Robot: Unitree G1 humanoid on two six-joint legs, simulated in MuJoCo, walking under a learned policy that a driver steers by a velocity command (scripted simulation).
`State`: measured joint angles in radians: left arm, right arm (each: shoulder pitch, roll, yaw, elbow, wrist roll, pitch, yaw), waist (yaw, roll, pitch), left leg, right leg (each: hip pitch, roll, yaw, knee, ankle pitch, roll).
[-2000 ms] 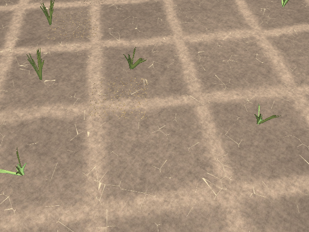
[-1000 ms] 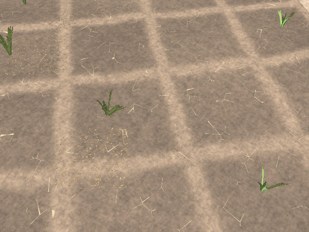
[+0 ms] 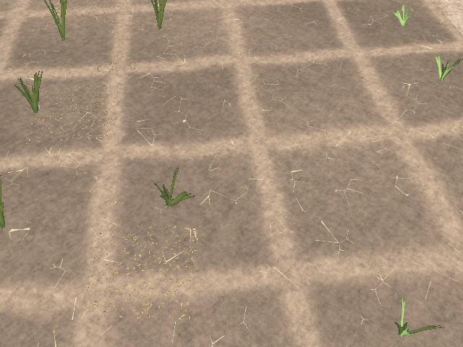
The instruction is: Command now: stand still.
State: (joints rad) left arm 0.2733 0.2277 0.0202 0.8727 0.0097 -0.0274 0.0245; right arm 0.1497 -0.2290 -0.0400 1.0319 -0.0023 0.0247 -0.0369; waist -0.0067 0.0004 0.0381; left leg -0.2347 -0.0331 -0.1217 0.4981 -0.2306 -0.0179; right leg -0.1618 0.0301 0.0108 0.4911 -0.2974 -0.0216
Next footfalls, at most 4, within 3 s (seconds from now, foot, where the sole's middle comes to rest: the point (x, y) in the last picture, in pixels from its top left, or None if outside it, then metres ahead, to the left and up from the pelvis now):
0.42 left None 0.11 0.14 -0.77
0.92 right None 0.46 -0.08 -0.77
1.40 left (232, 265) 0.78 0.02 -0.77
1.90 right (332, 229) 0.92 -0.32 -0.77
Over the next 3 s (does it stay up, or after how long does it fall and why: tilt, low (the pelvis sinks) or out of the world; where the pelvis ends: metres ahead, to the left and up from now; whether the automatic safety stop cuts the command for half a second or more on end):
stays up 1.37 -0.25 -0.01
